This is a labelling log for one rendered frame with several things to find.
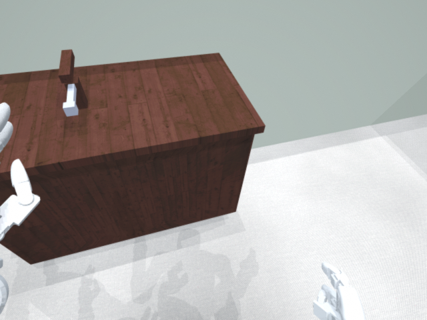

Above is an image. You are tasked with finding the robot right hand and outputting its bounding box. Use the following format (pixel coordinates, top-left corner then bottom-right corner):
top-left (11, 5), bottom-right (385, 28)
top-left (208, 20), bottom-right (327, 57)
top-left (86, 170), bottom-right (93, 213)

top-left (314, 262), bottom-right (366, 320)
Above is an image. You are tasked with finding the tap lever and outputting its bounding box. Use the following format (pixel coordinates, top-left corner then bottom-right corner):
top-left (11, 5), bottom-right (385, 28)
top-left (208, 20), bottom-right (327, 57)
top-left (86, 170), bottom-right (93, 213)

top-left (63, 84), bottom-right (79, 117)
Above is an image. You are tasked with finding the robot left hand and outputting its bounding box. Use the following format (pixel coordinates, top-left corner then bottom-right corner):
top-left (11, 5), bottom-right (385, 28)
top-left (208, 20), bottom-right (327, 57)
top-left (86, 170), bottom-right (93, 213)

top-left (0, 103), bottom-right (40, 241)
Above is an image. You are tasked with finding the counter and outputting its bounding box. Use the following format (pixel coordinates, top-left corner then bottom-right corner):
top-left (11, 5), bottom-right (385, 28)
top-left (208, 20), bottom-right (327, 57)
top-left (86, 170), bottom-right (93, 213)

top-left (0, 49), bottom-right (265, 265)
